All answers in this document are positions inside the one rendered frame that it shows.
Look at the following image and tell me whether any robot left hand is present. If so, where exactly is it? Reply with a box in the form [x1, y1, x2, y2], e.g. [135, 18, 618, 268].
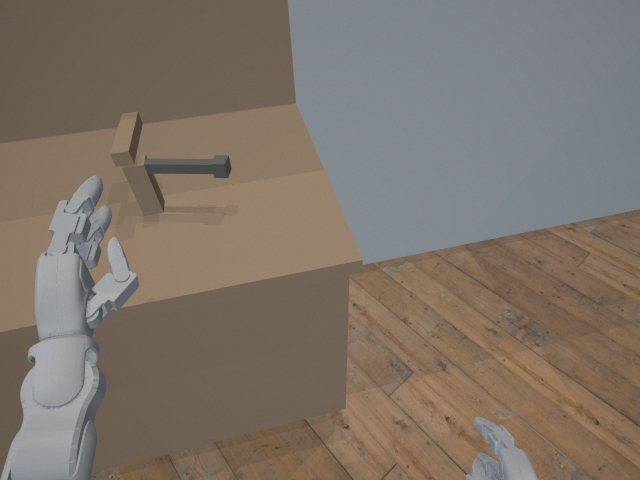
[34, 175, 139, 341]

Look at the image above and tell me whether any robot left forearm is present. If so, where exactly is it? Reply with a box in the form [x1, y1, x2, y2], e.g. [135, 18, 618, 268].
[0, 334, 106, 480]

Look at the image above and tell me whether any tap lever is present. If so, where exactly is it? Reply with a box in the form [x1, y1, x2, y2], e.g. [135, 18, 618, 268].
[144, 155, 232, 178]

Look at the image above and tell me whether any counter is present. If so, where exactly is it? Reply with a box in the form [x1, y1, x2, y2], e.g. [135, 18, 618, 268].
[0, 0, 363, 479]

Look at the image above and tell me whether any robot right hand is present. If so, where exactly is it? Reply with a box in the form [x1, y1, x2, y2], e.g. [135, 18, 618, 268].
[466, 417, 538, 480]

